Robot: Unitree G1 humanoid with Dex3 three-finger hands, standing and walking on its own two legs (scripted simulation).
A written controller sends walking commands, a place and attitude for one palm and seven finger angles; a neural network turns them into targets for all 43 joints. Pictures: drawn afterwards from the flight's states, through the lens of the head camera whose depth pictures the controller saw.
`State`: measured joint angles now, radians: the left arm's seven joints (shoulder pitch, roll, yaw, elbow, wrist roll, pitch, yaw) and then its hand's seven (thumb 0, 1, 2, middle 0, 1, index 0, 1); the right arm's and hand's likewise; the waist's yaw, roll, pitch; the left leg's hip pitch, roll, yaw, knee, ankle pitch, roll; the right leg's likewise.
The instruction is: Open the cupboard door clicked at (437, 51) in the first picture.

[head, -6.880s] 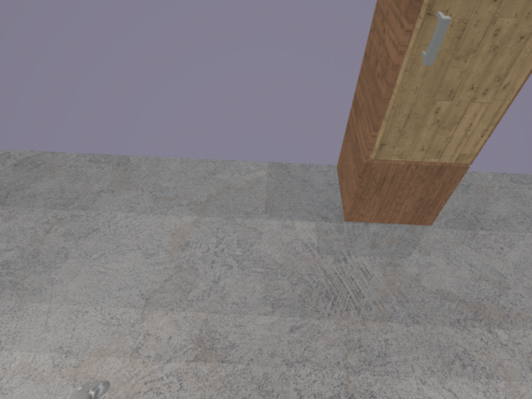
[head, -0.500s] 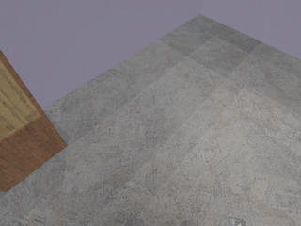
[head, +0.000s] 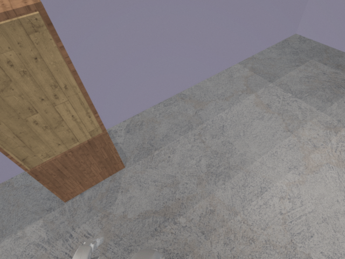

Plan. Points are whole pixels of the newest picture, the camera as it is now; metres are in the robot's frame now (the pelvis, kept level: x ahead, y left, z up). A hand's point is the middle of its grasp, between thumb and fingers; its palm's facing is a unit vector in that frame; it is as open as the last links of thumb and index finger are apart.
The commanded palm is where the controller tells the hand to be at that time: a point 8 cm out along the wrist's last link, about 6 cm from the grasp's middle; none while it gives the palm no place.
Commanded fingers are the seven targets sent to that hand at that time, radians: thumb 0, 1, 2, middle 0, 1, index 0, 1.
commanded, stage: turn to face it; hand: left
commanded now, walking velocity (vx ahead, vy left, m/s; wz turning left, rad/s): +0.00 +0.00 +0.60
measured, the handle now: out of the picture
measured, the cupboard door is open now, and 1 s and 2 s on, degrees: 0 0 0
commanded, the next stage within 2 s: take the last steps up to it in 0.98 s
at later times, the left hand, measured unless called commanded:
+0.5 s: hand out of the picture -0.06 +0.29 -0.18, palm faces +0.36 -0.90 -0.25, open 7.4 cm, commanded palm none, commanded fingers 0.00 0.90 0.90 -0.20 -0.30 -0.20 -0.30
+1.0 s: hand out of the picture -0.01 +0.24 -0.14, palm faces +0.48 -0.83 -0.29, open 7.4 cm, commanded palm none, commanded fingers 0.00 0.90 0.90 -0.20 -0.30 -0.20 -0.30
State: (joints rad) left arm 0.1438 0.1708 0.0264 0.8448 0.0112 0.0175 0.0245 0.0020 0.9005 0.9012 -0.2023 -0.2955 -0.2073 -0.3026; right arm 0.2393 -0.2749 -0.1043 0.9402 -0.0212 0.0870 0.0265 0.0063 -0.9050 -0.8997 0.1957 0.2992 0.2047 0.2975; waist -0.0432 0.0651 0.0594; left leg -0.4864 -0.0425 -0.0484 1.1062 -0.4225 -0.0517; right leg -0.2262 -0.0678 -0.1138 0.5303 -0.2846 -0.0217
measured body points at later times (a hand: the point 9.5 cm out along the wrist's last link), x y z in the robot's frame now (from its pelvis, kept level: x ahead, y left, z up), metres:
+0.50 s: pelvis -0.03 +0.06 +0.00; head +0.00 +0.10 +0.44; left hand -0.07 +0.34 -0.16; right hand +0.16 -0.16 -0.12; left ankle -0.04 +0.14 -0.74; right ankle +0.00 -0.11 -0.65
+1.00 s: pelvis -0.02 +0.01 +0.00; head +0.01 -0.01 +0.44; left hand -0.03 +0.28 -0.12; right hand +0.11 -0.20 -0.17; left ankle -0.05 +0.13 -0.72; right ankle +0.02 -0.08 -0.74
